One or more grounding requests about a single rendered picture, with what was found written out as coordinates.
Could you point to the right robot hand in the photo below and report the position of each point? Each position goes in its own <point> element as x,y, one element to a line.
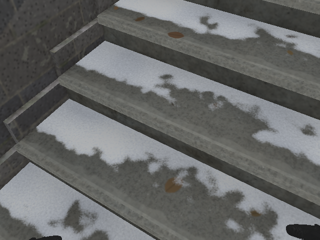
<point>304,231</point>

